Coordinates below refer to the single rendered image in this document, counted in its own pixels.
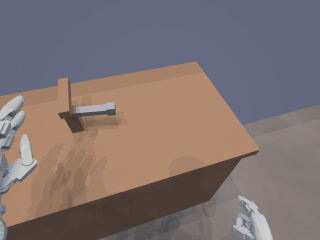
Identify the right robot hand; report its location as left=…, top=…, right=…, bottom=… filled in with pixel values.
left=233, top=195, right=273, bottom=240

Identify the counter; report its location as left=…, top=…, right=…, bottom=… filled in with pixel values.
left=0, top=61, right=260, bottom=240

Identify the tap lever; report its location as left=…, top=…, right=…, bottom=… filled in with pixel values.
left=75, top=102, right=116, bottom=117

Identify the left robot hand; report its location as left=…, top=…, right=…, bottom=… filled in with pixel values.
left=0, top=95, right=38, bottom=202

